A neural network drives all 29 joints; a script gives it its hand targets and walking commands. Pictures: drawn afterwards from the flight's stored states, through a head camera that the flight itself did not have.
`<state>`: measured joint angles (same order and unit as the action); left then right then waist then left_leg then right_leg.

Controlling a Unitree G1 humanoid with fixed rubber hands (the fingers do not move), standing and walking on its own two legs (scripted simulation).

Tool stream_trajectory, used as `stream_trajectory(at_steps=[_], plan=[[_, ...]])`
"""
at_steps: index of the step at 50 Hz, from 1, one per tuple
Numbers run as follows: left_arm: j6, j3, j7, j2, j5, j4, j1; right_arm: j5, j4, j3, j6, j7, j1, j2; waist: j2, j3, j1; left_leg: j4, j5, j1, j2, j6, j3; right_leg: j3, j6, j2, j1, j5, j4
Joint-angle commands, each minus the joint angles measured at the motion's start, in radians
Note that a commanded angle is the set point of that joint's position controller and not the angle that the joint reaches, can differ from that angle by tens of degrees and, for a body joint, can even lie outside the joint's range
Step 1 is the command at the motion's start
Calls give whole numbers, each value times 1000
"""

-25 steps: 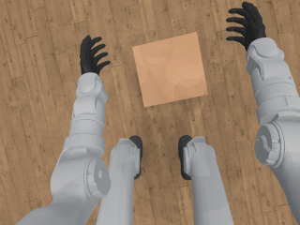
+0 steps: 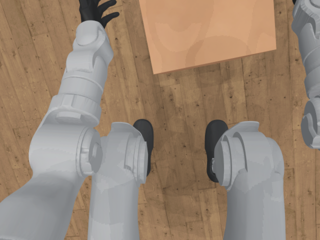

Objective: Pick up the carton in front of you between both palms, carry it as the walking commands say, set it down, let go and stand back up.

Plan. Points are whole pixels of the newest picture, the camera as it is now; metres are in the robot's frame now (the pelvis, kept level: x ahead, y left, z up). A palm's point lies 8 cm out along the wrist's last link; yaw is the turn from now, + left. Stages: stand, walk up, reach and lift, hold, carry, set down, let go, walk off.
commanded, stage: reach and lift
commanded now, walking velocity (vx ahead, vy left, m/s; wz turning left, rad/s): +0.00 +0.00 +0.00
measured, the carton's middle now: (198, 19) +0.53 -0.07 -0.26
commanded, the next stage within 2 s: none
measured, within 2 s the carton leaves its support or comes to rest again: leaves its support in 0.86 s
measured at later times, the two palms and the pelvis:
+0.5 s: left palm (100, 25) +0.52 +0.13 -0.17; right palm out of the picture +0.54 -0.22 -0.18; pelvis +0.00 +0.00 +0.00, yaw +1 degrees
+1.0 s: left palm (107, 13) +0.52 +0.10 -0.13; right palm out of the picture +0.54 -0.20 -0.15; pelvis +0.01 +0.00 -0.01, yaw -1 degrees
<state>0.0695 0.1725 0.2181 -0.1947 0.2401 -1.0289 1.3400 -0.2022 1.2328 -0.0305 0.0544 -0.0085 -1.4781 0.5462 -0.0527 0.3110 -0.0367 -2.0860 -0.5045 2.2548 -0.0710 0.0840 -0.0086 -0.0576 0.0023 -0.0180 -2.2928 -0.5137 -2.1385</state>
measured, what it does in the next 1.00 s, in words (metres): stands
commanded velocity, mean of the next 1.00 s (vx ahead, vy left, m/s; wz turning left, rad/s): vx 0.00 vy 0.00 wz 0.00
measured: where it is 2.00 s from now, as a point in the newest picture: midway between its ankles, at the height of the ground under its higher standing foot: (178, 159)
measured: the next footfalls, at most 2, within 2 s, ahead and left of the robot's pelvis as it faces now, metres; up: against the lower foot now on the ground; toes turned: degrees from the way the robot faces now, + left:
none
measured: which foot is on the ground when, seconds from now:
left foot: down 0.00-1.00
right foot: down 0.00-1.00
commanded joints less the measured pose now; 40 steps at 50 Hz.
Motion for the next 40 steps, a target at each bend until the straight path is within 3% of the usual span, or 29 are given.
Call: stream_trajectory(at_steps=[1,2,3,5,6,8,9,10,11,12,13,14,16,17,18,19,20,21,22,23,25,26,29,30,31,32,36,39,40], plan=[[-37,-3,-10,-18,23,51,187,-25,-75,-34,-36,3,-316,70,155,-1139,9,96,177,-486,3,-1,107,7,6,48,666,177,192],[-34,-5,-17,-28,30,10,174,1,-44,-18,-39,6,-294,104,204,-1136,60,85,173,-449,9,-1,99,15,0,56,694,204,177],[-43,26,-23,-91,5,-4,175,1,-77,-6,-37,12,-310,85,160,-1141,25,58,204,-469,11,-7,101,-4,1,45,672,232,172],[-60,-8,-13,-75,33,37,184,2,-61,4,-51,18,-295,128,136,-1157,64,66,198,-488,11,4,94,16,1,52,685,243,140],[-64,1,-11,-62,32,39,187,-17,-58,-21,-55,14,-277,87,126,-1169,34,54,255,-501,1,9,108,6,7,44,695,285,143],[-73,-81,-31,-8,74,36,184,-1,-76,8,-63,17,-275,92,91,-1147,99,65,287,-484,-5,12,88,18,9,46,690,335,125],[-80,-5,-25,-60,67,21,162,21,-156,-10,-64,29,-296,102,145,-1205,53,21,305,-513,1,2,96,-1,-1,46,712,324,136],[-78,-32,-26,-55,70,32,153,12,-139,-16,-65,33,-284,74,184,-1235,74,34,286,-456,-10,8,108,5,-3,43,797,362,136],[-86,-8,-9,-74,46,23,120,-2,-95,-23,-54,34,-260,63,172,-1233,7,37,291,-479,-6,9,107,-1,-7,53,821,376,118],[-76,-12,-8,-57,41,26,104,-1,-96,-38,-50,30,-244,35,192,-1180,34,53,240,-417,-15,7,128,0,-8,37,793,310,140],[-71,-7,-4,-52,51,7,123,-18,-73,-34,-46,29,-258,17,194,-1130,22,67,203,-391,-10,6,115,0,-1,52,782,288,147],[-72,-2,-7,-75,39,-16,110,18,-109,-4,-51,26,-238,50,186,-1114,65,73,193,-422,-11,-3,99,6,-3,39,724,249,157],[-80,-35,-19,12,50,-38,100,4,-60,-20,-49,19,-230,25,160,-1076,56,80,202,-450,-14,3,115,15,3,49,663,231,176],[-86,-46,-20,0,51,71,142,40,-125,51,-67,27,-251,96,144,-1131,106,65,195,-458,-15,6,99,30,8,42,650,228,159],[-92,-3,-14,-51,17,16,104,3,-114,-22,-59,28,-250,5,152,-1125,7,69,220,-482,-11,-4,110,15,-5,45,646,238,166],[-83,-25,-9,-24,44,13,145,-2,-73,-18,-59,26,-236,4,163,-1117,68,79,189,-454,-11,3,104,17,4,42,691,237,176],[-78,7,-1,-39,35,-1,147,7,-36,-15,-55,31,-245,31,150,-1071,23,91,180,-445,-15,8,106,14,1,44,664,214,172],[-81,-10,-4,-24,42,-1,131,9,-44,-21,-52,25,-241,35,158,-1070,49,93,198,-453,-16,4,102,16,6,47,650,214,174],[-87,7,-9,-21,9,3,122,-3,-96,-34,-58,26,-253,1,149,-1081,12,86,224,-477,-14,-3,112,13,2,31,606,212,188],[-90,-32,-5,15,25,39,136,-4,-70,-23,-68,20,-228,5,101,-1112,60,87,218,-477,-19,2,107,23,19,31,604,218,175],[-94,-43,-19,48,24,35,173,-30,-67,-85,-60,13,-283,-77,127,-1108,17,98,193,-464,-34,-2,118,9,8,30,672,217,175],[-93,-26,-8,18,20,44,191,7,-74,-49,-69,25,-303,-27,158,-1106,62,82,198,-415,-20,0,102,9,5,37,682,252,165],[-95,5,-11,98,-39,1,187,-5,-61,-102,-51,18,-334,-179,178,-1079,-10,93,185,-485,-43,-14,113,21,-6,16,642,178,199],[-87,13,-22,175,-41,-9,233,-9,-60,-117,-53,4,-362,-254,163,-1079,4,92,167,-463,-48,-15,122,17,8,14,640,174,202],[-81,-17,-31,254,-54,-49,242,13,-25,-92,-52,-3,-379,-267,79,-1068,22,100,180,-528,-57,-8,109,19,12,4,589,159,198],[-79,-16,-60,388,-88,47,321,54,-80,-120,-46,-35,-406,-466,153,-1043,32,90,197,-502,-76,-26,92,24,13,-14,559,168,187],[-33,-67,-197,776,-139,72,521,97,-109,-114,-3,-146,-465,-903,168,-1016,39,53,163,-433,-103,-25,107,27,20,-34,547,187,171],[16,-41,-253,940,-161,87,499,103,-205,-107,15,-177,-522,-984,122,-1067,68,37,170,-435,-112,-26,122,53,14,-58,579,203,165],[26,-64,-252,953,-155,116,549,89,-192,-91,27,-188,-454,-1032,89,-1114,52,30,200,-458,-109,-21,131,46,24,-55,579,234,152]])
